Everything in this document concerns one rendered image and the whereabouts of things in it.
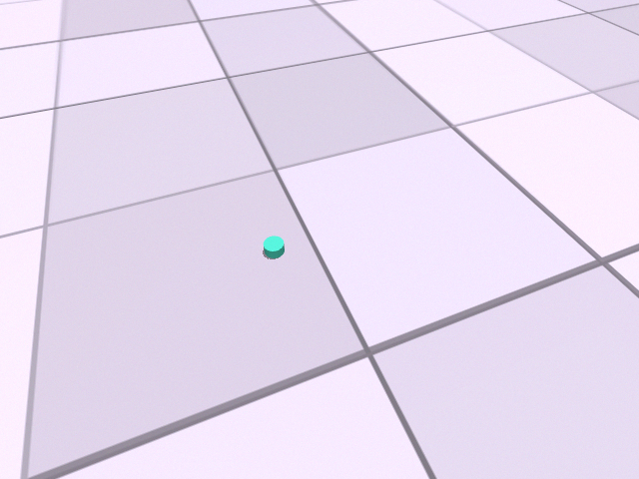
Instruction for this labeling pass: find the tin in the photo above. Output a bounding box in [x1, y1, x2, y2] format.
[264, 236, 285, 258]

